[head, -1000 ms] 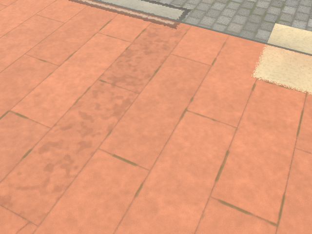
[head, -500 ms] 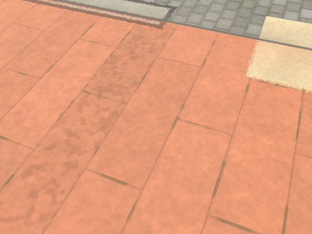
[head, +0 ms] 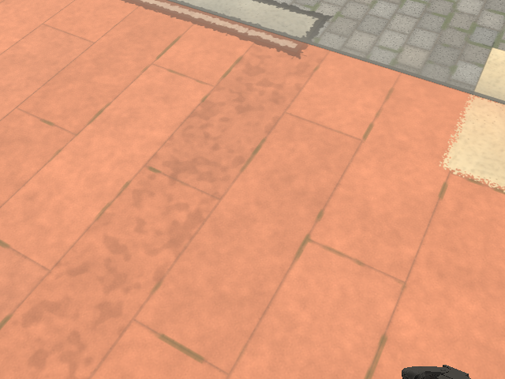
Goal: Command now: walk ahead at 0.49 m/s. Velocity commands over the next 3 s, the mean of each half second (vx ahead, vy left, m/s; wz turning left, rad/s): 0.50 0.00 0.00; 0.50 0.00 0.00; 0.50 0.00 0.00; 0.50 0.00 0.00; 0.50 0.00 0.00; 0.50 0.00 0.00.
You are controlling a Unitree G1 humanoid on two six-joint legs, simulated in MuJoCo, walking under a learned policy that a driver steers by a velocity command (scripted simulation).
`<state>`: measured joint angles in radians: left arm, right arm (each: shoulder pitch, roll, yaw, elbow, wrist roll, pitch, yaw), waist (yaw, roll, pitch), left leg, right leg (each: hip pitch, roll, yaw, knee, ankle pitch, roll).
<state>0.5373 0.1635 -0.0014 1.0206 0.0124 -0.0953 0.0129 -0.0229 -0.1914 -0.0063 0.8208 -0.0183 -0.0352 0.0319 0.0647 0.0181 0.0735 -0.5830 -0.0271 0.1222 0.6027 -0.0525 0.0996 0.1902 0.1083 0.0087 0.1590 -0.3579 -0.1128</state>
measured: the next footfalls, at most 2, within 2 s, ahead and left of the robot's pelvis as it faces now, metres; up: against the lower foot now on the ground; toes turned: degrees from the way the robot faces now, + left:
left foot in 0.06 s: +0.20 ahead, +0.06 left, +0.00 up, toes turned +3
right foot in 0.60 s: +0.51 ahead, -0.11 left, +0.00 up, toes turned -3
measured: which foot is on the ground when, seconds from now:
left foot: up 0.00-0.04, down 0.06-0.62, up 0.64-1.00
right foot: down 0.00-0.04, up 0.06-0.58, down 0.60-1.00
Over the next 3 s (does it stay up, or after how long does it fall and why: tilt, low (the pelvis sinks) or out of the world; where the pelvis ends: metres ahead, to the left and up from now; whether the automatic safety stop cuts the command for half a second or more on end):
stays up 1.61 -0.03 0.01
